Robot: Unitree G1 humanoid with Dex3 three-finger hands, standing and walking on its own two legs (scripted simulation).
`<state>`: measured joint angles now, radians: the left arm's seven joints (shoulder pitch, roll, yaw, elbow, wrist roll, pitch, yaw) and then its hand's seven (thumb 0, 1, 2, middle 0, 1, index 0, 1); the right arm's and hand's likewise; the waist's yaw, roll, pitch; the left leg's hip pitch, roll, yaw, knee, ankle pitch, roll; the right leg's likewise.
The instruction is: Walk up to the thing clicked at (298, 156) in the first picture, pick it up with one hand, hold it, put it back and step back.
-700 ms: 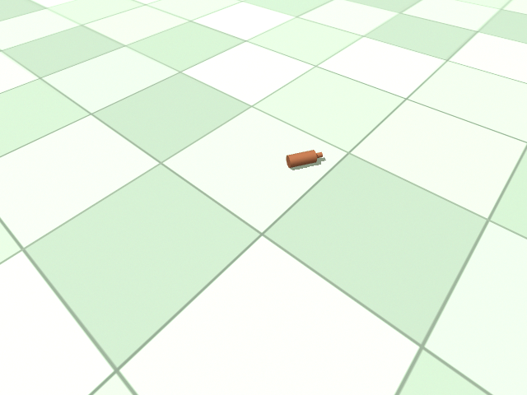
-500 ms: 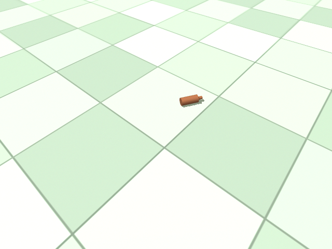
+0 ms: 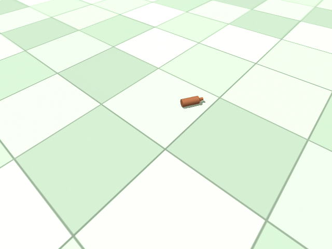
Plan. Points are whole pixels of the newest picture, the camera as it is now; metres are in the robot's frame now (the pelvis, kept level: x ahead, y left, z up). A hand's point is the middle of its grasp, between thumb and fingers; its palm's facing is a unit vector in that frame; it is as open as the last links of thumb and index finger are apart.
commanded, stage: stand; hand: left
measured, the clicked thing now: (192, 100) +1.47 -0.20 -0.75
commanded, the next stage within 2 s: walk up in 0.42 s
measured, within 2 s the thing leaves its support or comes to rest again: neither
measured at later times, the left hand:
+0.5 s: hand out of the picture +0.09 +0.26 -0.15, palm faces -0.01 -0.94 -0.33, open 7.4 cm
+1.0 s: hand out of the picture +0.15 +0.17 -0.16, palm faces +0.14 -0.94 -0.31, open 7.4 cm
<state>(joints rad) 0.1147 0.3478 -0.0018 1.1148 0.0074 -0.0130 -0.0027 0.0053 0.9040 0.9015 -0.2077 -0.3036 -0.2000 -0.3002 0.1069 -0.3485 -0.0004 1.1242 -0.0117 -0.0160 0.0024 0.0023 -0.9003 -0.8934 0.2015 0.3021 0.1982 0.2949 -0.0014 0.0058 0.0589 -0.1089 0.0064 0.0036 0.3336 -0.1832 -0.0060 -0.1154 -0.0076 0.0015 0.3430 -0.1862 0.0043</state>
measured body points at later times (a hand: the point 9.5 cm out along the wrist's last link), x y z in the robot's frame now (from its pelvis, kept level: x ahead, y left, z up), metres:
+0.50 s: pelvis +0.01 -0.01 +0.00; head +0.01 +0.00 +0.45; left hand +0.09 +0.31 -0.13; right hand +0.07 -0.31 -0.13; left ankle +0.00 +0.12 -0.75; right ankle -0.01 -0.12 -0.73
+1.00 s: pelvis +0.15 -0.12 -0.02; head +0.14 -0.09 +0.43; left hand +0.15 +0.22 -0.14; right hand +0.27 -0.44 -0.10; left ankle +0.22 +0.00 -0.72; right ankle +0.14 -0.23 -0.75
